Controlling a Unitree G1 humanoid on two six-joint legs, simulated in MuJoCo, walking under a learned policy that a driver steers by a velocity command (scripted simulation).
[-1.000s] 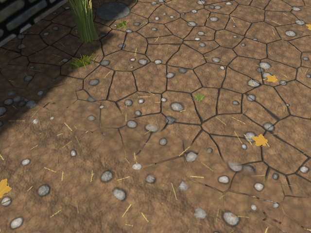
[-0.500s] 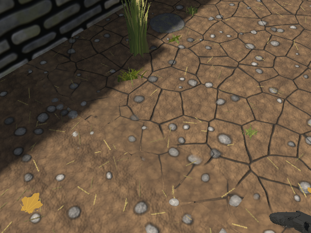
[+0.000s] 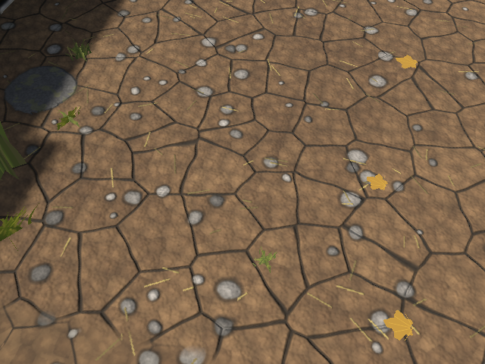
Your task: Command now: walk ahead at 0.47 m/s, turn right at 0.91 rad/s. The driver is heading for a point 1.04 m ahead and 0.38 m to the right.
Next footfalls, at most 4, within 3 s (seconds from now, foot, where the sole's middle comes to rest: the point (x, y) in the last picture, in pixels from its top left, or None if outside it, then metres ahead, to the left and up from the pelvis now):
0.34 left None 0.40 0.11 -0.74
0.76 right None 0.20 -0.03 -0.74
1.12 left None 0.33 0.12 -0.74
2.32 right None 0.21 -0.11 -0.74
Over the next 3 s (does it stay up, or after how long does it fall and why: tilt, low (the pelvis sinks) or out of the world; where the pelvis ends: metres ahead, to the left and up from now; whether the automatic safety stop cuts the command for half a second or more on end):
stays up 0.55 -0.27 0.03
